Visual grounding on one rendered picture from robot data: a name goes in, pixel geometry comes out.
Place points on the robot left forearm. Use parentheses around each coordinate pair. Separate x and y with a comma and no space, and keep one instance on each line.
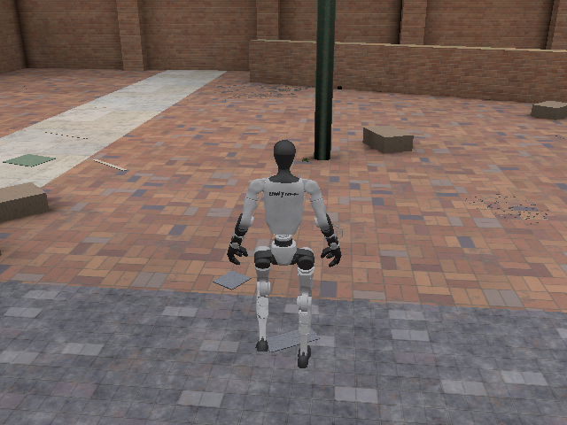
(238,235)

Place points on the right robot thigh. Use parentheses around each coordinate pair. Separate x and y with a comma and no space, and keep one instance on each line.
(305,260)

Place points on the robot right upper arm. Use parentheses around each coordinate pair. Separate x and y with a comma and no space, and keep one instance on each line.
(312,188)

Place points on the robot right forearm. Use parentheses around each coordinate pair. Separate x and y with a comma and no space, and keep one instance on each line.
(330,235)

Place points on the right robot hand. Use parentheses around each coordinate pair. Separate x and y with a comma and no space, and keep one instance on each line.
(331,253)

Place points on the left robot hand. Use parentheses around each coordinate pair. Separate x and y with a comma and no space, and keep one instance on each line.
(238,252)

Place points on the robot torso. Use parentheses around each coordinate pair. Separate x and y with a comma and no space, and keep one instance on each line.
(283,203)

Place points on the robot left upper arm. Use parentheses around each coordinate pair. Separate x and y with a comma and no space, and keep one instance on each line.
(251,198)

